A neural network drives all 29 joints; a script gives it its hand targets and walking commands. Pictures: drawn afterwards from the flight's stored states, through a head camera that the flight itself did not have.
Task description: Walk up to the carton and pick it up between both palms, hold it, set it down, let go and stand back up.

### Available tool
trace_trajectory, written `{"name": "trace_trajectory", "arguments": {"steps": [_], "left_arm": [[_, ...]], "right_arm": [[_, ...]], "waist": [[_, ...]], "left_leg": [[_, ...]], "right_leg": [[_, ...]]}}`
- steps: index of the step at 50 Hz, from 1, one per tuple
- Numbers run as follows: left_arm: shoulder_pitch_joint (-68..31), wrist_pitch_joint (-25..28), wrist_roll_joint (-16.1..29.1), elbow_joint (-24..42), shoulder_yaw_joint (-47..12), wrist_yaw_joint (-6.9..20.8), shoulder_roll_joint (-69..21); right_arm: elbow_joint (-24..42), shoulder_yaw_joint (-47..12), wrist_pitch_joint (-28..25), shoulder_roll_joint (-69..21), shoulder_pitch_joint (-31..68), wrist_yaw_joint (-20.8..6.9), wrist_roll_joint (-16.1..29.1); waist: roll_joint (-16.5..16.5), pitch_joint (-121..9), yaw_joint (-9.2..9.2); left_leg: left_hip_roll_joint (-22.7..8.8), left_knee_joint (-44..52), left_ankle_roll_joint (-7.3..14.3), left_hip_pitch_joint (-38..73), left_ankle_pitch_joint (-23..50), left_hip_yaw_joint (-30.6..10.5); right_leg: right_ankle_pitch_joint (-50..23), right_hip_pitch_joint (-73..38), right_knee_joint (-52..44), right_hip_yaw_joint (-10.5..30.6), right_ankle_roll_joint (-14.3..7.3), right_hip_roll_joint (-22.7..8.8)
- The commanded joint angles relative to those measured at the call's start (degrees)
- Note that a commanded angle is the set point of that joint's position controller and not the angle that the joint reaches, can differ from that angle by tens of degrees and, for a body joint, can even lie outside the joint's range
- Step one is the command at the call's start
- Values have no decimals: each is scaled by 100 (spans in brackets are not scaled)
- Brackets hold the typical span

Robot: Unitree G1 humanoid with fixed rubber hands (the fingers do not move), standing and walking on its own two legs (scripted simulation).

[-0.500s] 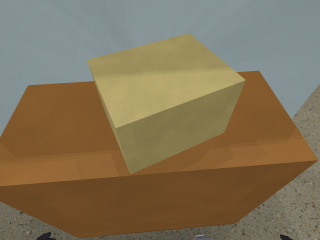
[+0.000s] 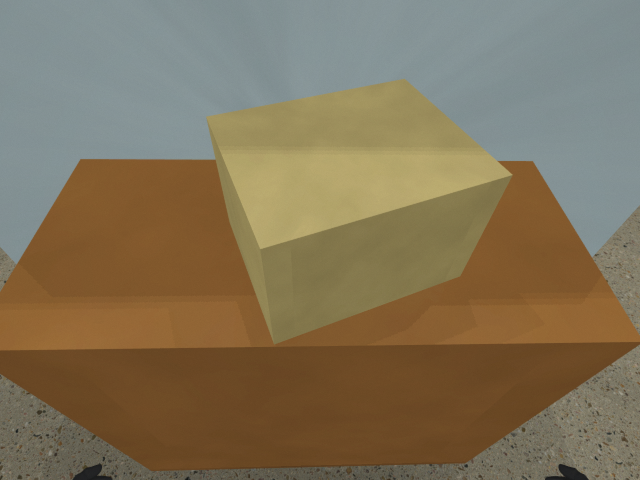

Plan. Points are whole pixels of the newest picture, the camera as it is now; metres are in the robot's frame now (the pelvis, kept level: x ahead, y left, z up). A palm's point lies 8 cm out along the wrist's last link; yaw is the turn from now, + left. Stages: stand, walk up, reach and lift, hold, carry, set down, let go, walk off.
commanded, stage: walk up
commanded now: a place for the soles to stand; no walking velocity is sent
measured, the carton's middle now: (343, 203) +0.46 -0.02 +0.10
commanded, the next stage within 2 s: reach and lift in 0.38 s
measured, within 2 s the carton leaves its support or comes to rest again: neither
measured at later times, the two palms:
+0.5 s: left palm out of the picture +0.12 +0.31 -0.09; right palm out of the picture +0.12 -0.34 -0.08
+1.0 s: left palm (99, 446) +0.18 +0.26 +0.00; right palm out of the picture +0.14 -0.36 -0.05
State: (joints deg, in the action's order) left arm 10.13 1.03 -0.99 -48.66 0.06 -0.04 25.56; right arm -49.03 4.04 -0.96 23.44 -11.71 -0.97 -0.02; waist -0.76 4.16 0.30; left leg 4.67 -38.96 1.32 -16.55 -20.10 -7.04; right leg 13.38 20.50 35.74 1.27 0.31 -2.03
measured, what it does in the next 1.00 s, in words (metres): stands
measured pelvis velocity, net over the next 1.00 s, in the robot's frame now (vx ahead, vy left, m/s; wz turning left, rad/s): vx -0.02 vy -0.04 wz -0.07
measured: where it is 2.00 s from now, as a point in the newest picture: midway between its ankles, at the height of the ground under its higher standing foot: outside the picture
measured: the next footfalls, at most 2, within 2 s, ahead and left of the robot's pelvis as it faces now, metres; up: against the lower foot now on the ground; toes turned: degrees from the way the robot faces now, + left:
none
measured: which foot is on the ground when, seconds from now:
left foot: down 0.00-1.00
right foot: down 0.00-1.00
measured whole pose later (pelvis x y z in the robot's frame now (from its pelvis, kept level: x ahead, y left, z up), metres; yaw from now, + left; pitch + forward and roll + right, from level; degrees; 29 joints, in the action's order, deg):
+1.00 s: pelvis -0.02 -0.04 +0.01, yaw -4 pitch -8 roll +2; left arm 7.1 -21.9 -0.3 -19.3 3.8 -2.6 23.7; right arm -37.9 7.9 -4.1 23.1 -9.4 -5.6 -0.6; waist 0.4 7.1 3.1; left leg -0.5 -30.9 -2.6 -6.6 -16.6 -2.7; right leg 14.1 12.3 34.2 1.3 -1.6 1.4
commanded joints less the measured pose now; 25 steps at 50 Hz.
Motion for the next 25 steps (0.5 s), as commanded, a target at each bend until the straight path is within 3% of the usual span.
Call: {"name": "trace_trajectory", "arguments": {"steps": [1, 3, 6, 9, 19, 20, 21, 22, 25], "left_arm": [[-551, 47, 5, 49, 360, 48, 892], [-470, 105, -2, 12, 343, 57, 930], [-501, 144, -1, 15, 359, 59, 1022], [-544, 133, 13, 22, 356, 51, 1036], [-542, 109, 19, 45, 360, 45, 1018], [-1953, -1260, 411, 1995, 351, -339, 309], [-1694, -1747, 223, 1826, 347, -382, 84], [-1423, -1951, -19, 1615, 486, -289, -41], [-1353, -2266, -123, 2356, 916, -270, 495]], "right_arm": [[85, 71, -124, 1228, 217, 73, -74], [94, 40, -165, 1231, 366, 56, -58], [81, 33, -175, 1164, 344, 56, -29], [82, 51, -167, 1173, 324, 64, -31], [120, 38, -160, 1167, 404, 71, -25], [-927, 934, -854, 524, 1801, -178, -804], [-1135, 1093, -911, 1066, 1544, -365, -741], [-1274, 1072, -1006, 1262, 1256, -404, -750], [-979, 793, -1011, 931, 937, -432, -455]], "waist": [[28, -359, 35], [12, -415, 94], [-41, -589, 54], [-72, -625, 32], [-17, -631, 53], [1406, 180, -543], [2003, 729, -546], [1670, 603, -405], [618, -161, -64]], "left_leg": [[-941, 1766, 405, -764, -570, -1476], [-919, 1709, 365, -933, -189, -1435], [-753, 1460, 269, -648, 305, -1110], [-740, 1355, 272, -449, 621, -1043], [-768, 1392, 284, -473, 680, -1097], [-1258, 1741, -426, -1984, -1776, 293], [-1579, 2314, -109, -3521, -2394, 196], [-1516, 2066, 66, -3975, -1772, 404], [-978, 1248, -102, -2353, -210, 933]], "right_leg": [[1062, -923, -659, 327, -342, -227], [794, -1244, -716, 371, -348, -248], [450, -1253, -791, 490, -421, -398], [141, -1156, -712, 438, -425, -415], [86, -1184, -676, 407, -399, -395], [687, -1142, 561, -927, -174, 516], [146, -2564, 1251, -960, -125, 630], [-315, -3152, 1408, -680, -162, 523], [-371, -2488, 491, -490, -294, 347]]}}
